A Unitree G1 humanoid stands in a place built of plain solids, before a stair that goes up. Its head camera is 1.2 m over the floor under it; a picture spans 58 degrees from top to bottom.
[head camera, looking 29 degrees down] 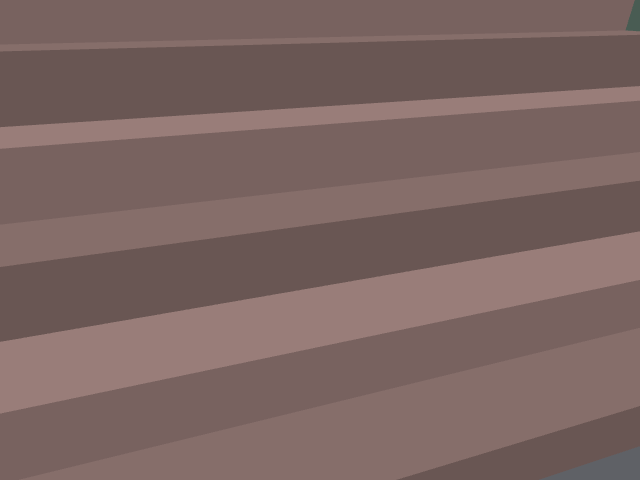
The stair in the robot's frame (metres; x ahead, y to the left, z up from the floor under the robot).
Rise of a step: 0.21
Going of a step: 0.26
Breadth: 4.00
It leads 17 degrees to the left of straight ahead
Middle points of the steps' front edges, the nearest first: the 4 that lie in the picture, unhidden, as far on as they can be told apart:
0.80 0.11 0.43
1.05 0.18 0.64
1.29 0.26 0.86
1.54 0.33 1.07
